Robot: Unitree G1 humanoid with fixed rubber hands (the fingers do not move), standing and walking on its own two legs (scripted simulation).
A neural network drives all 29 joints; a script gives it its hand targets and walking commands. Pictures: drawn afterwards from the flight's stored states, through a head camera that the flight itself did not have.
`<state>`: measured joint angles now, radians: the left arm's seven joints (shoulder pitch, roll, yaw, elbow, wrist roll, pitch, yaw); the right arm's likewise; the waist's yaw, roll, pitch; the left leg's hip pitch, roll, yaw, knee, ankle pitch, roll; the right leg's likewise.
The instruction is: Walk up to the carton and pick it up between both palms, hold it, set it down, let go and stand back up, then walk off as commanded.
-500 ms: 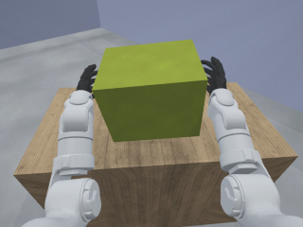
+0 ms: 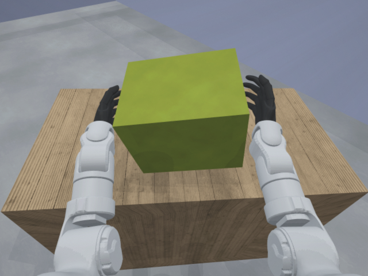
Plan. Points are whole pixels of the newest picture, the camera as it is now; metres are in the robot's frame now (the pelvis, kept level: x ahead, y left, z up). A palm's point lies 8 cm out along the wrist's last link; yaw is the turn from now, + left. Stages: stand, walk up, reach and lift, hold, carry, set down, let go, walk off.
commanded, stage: set down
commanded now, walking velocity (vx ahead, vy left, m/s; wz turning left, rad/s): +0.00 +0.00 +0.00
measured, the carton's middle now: (185, 115) +0.44 -0.01 +0.13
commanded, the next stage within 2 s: none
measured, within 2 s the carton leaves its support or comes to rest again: neither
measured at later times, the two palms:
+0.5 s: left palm (105, 131) +0.39 +0.17 +0.12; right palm (258, 129) +0.37 -0.16 +0.15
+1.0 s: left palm (105, 121) +0.43 +0.18 +0.12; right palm (251, 123) +0.40 -0.15 +0.14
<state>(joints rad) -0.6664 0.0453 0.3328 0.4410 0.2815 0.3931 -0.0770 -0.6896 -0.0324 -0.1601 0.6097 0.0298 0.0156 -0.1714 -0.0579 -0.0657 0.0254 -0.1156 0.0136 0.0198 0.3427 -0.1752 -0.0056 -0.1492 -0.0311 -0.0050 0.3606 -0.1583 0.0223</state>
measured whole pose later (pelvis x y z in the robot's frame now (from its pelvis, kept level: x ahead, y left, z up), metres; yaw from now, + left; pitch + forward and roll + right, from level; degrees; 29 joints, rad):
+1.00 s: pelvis +0.03 +0.01 +0.00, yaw +0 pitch -2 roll +0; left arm -0.69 0.10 0.33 0.66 0.28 0.25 -0.10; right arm -0.65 0.00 -0.15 0.75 0.01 -0.07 -0.23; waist -0.06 -0.07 0.02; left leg -0.08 0.01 0.02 0.34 -0.22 -0.01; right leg -0.11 -0.03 -0.01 0.35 -0.19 0.02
